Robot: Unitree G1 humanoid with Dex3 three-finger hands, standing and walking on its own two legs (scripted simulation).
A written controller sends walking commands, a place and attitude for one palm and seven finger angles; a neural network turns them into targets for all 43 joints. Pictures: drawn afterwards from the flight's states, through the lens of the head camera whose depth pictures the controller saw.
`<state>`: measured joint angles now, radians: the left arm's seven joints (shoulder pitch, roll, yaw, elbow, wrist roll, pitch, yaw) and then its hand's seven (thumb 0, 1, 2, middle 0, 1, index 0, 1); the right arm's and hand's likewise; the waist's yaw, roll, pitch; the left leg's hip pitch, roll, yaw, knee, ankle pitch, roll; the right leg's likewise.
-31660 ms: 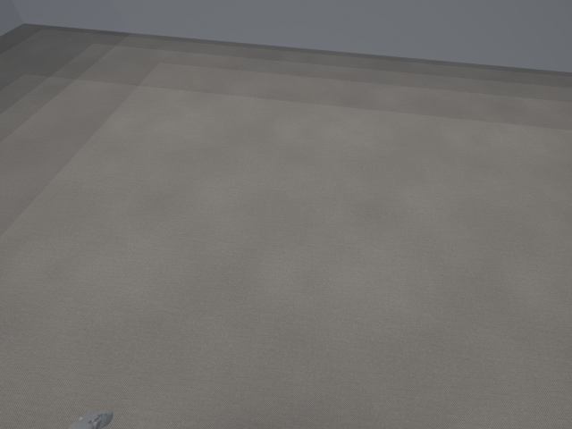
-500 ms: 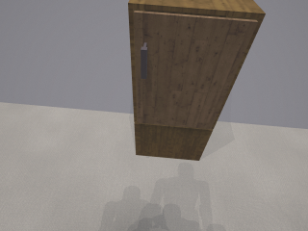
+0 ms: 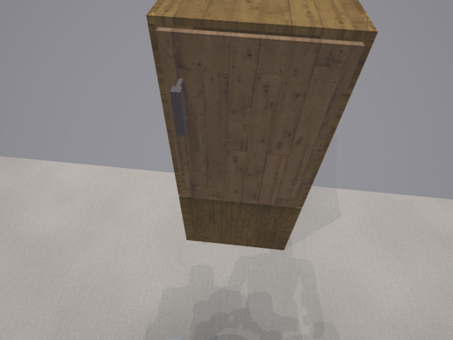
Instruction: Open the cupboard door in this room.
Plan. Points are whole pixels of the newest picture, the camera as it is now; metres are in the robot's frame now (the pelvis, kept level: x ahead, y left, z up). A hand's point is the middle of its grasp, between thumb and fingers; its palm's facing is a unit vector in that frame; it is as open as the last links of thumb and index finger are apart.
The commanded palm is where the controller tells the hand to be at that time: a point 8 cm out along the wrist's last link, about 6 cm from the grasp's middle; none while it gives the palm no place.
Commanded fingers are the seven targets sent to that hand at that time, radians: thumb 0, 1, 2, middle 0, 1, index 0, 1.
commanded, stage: shuffle to correct the standing spot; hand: left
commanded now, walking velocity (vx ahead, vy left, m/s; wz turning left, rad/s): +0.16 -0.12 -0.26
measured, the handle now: (180, 107) +0.62 +0.14 +0.06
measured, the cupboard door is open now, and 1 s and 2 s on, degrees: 0 0 0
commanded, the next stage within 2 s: come to a stop and stand still in 0.02 s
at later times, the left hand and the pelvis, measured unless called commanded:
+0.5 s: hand out of the picture +0.11 +0.11 -0.16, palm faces +0.06 -0.97 -0.25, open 7.3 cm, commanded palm none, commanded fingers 0.00 0.90 0.90 -0.20 -0.30 -0.20 -0.30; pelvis +0.07 -0.07 +0.00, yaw +1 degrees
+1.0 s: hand out of the picture +0.04 +0.10 -0.17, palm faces +0.01 -0.98 -0.18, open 7.3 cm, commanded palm none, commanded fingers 0.00 0.90 0.90 -0.20 -0.30 -0.20 -0.30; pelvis +0.04 -0.07 +0.00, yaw +0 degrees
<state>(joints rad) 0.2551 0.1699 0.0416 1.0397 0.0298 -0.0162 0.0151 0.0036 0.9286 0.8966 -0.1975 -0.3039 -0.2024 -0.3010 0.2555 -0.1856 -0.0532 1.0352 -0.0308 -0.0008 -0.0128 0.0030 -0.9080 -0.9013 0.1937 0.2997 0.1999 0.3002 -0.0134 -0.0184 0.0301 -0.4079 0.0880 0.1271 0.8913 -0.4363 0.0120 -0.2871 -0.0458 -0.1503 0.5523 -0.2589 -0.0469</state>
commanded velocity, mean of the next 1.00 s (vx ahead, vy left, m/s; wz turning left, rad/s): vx -0.01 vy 0.03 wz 0.00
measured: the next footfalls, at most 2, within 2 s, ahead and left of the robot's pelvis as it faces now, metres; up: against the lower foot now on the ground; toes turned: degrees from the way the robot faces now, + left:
left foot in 0.06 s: +0.09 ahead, +0.11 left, +0.00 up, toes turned +8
right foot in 0.30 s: +0.14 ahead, -0.19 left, +0.00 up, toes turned -7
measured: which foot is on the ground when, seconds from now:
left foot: up 0.00-0.04, down 0.06-0.32, up 0.34-0.64, down 0.66-1.00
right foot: down 0.00-0.06, up 0.08-0.28, down 0.30-0.68, up 0.70-0.90, down 0.92-1.00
